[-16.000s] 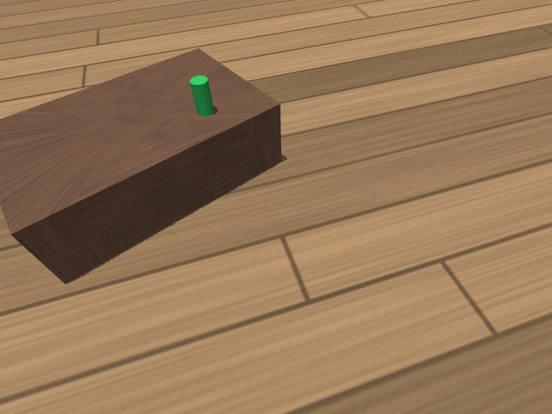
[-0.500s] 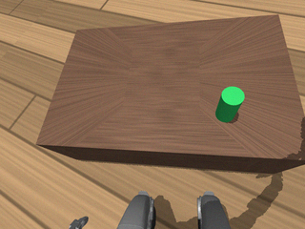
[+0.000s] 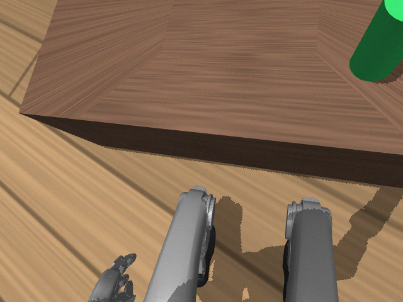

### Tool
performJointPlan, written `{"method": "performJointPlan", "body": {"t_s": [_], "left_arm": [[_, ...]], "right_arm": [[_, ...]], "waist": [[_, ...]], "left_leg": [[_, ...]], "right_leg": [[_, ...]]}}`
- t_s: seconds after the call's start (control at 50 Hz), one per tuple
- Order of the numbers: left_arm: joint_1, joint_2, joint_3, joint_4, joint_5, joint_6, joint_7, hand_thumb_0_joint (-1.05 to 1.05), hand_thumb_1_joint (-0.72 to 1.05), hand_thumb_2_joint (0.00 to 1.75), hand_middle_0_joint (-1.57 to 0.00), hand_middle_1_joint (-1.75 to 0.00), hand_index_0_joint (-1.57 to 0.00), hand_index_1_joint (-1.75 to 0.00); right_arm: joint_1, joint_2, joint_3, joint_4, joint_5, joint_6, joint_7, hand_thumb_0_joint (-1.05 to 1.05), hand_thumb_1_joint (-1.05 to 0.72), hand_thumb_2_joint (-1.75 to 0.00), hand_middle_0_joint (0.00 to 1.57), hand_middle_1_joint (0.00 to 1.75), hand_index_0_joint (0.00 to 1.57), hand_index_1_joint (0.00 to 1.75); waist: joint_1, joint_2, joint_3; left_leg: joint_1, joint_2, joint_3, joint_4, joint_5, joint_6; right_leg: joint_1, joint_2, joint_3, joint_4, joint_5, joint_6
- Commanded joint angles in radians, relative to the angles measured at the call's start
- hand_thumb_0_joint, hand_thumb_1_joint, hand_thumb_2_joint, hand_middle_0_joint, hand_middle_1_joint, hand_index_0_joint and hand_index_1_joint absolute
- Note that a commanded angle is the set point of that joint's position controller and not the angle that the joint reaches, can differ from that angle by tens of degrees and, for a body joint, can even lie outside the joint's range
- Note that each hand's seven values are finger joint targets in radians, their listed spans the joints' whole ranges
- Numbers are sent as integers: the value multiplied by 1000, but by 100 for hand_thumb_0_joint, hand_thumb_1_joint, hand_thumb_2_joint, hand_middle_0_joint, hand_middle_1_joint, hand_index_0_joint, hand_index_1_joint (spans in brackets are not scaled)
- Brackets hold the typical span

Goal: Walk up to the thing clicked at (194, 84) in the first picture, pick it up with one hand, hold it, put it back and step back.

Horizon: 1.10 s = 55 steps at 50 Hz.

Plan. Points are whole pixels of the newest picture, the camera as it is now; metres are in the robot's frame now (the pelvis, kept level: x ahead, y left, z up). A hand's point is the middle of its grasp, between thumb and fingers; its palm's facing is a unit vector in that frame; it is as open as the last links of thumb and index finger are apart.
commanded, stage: close in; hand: right
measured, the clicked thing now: (389, 37) +0.57 -0.25 -0.03
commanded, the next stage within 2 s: rest palm in 0.58 s
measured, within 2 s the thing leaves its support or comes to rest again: neither
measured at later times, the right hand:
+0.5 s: hand out of the picture +0.56 -0.27 -0.01, palm faces +0.21 +0.98 -0.02, open 16.5 cm
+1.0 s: hand (393, 36) +0.56 -0.25 -0.02, palm faces +0.23 +0.97 -0.03, open 15.8 cm
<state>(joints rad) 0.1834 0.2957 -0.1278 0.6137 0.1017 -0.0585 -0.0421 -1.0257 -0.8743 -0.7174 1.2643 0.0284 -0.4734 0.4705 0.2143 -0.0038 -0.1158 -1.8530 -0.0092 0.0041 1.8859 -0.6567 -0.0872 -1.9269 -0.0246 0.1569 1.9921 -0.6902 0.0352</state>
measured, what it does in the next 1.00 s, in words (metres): lowers itself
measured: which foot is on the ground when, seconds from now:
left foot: down 0.00-1.00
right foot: down 0.00-1.00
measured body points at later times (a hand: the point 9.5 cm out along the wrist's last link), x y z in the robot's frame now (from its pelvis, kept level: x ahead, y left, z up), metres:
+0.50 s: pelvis -0.02 +0.00 -0.06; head +0.20 -0.05 +0.32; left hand +0.01 +0.28 -0.16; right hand +0.54 -0.32 -0.01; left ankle +0.09 +0.16 -0.43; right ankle +0.06 -0.13 -0.43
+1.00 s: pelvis -0.01 +0.01 -0.06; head +0.22 -0.05 +0.32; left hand +0.04 +0.28 -0.17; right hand +0.55 -0.30 -0.02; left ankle +0.09 +0.16 -0.43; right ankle +0.06 -0.13 -0.43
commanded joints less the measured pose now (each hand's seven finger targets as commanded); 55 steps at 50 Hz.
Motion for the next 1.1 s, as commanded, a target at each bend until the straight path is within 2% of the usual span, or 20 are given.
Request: {"method": "performJointPlan", "body": {"t_s": [0.0,0.06,0.1,0.16,0.18,0.24,0.3,0.32,0.36,0.42,0.5,0.52,0.54,0.64,0.72,0.8,0.82,0.88,0.94,1.08], "left_arm": [[221,250,85,-21,-1,24,2,0,92,90,-18,-29,-18,-29],[224,259,80,-23,-3,44,-3,0,89,90,-19,-29,-19,-29],[234,265,87,-12,-3,58,-5,0,91,89,-19,-30,-19,-30],[212,258,80,-39,-10,70,-8,0,90,90,-19,-30,-19,-30],[227,260,88,-42,-12,76,-8,0,91,90,-19,-30,-19,-30],[248,260,102,-29,-18,95,-7,0,92,90,-18,-30,-19,-29],[238,251,101,-33,-24,102,1,0,91,90,-18,-30,-19,-30],[259,254,108,-12,-25,105,2,0,91,90,-19,-30,-19,-30],[265,244,110,-19,-26,110,2,0,91,91,-18,-30,-19,-30],[265,237,109,-14,-27,117,1,0,90,91,-19,-30,-19,-30],[264,243,115,-37,-28,124,0,0,91,90,-19,-30,-19,-30],[263,238,112,-39,-28,125,-3,0,91,90,-19,-30,-19,-30],[259,241,115,-44,-30,127,-3,0,92,90,-19,-30,-19,-30],[284,233,122,-41,-22,139,-6,0,91,90,-19,-30,-19,-30],[284,233,131,-40,-19,145,-3,0,86,93,-19,-29,-17,-30],[274,230,132,-33,-18,147,-1,0,85,94,-19,-29,-17,-31],[283,225,133,-26,-16,150,-2,0,89,91,-20,-30,-19,-30],[280,226,132,-14,-14,153,1,0,90,91,-20,-30,-19,-31],[266,228,130,-18,-14,152,1,0,90,91,-20,-30,-19,-30],[263,235,116,-12,-13,149,3,0,90,91,-20,-30,-20,-31]], "right_arm": [[-407,-331,21,-228,-16,-41,-50,0,39,0,11,2,8,2],[-438,-372,12,-262,-32,-27,-79,0,37,0,11,1,8,1],[-459,-333,43,-260,-30,-10,-97,0,34,0,11,1,8,1],[-512,-289,72,-330,-32,11,-143,0,31,0,11,1,8,1],[-507,-313,60,-369,-43,22,-161,0,29,0,11,1,8,1],[-545,-288,91,-437,-58,57,-202,0,28,0,11,1,8,1],[-548,-210,135,-435,-49,83,-234,0,30,0,11,1,7,1],[-535,-216,118,-421,-49,89,-248,0,30,0,11,1,7,1],[-508,-198,126,-426,-53,100,-268,0,28,0,11,1,7,1],[-456,-90,173,-348,-49,113,-280,0,27,0,11,1,7,1],[-450,-96,154,-356,-46,102,-302,0,28,-1,10,1,7,1],[-453,-66,177,-343,-43,98,-303,0,28,-1,10,1,7,1],[-451,-64,167,-336,-39,93,-306,0,27,-1,10,1,7,1],[-459,-51,176,-388,-45,72,-322,0,28,-1,10,2,7,2],[-547,-41,197,-450,-52,64,-338,0,23,-6,10,3,7,3],[-529,-16,204,-436,-54,65,-345,0,20,-8,11,4,7,4],[-524,-28,200,-443,-58,65,-348,0,18,-6,16,5,12,5],[-557,3,229,-405,-61,70,-342,0,17,-7,25,10,21,10],[-582,1,240,-393,-60,69,-345,0,15,-11,36,18,32,18],[-616,-4,246,-328,-61,73,-348,0,12,-18,58,32,54,32]], "waist": [[16,-351,-698],[13,-333,-722],[31,-345,-700],[21,-370,-707],[9,-366,-752],[7,-394,-782],[26,-383,-729],[28,-366,-704],[19,-347,-706],[47,-296,-599],[46,-250,-597],[47,-261,-583],[47,-245,-582],[35,-277,-679],[42,-306,-721],[42,-310,-719],[34,-306,-745],[69,-284,-677],[58,-293,-677],[78,-262,-639]], "left_leg": [[177,-6,92,-75,243,111],[180,-8,97,-40,212,108],[168,-11,105,-25,183,105],[127,-13,113,1,135,110],[146,-14,112,0,137,109],[149,-18,111,2,114,113],[122,-19,111,5,122,115],[112,-21,115,1,114,114],[132,-20,107,-9,123,116],[92,-19,113,-12,122,115],[106,-16,106,-16,148,113],[107,-14,102,-14,147,115],[94,-13,104,-13,135,115],[150,-7,97,4,239,116],[147,-3,90,4,227,118],[145,2,95,18,247,118],[169,1,90,13,269,117],[136,0,95,14,252,115],[121,2,90,9,208,118],[101,-1,104,21,180,114]], "right_leg": [[519,-17,-53,-177,318,-38],[433,-8,-70,-122,249,-45],[379,-6,-76,-101,195,-48],[358,-2,-71,-106,125,-48],[368,-3,-76,-103,127,-48],[376,-1,-82,-119,94,-46],[350,1,-78,-114,94,-48],[329,2,-76,-112,88,-49],[317,3,-86,-111,99,-52],[271,3,-80,-111,96,-56],[257,5,-84,-98,128,-62],[240,9,-86,-102,124,-63],[240,8,-82,-107,112,-63],[318,7,-94,-87,235,-56],[340,6,-98,-89,223,-50],[354,8,-97,-89,253,-45],[365,7,-102,-78,274,-48],[316,6,-95,-67,249,-49],[313,8,-99,-73,200,-50],[272,10,-91,-63,167,-51]]}}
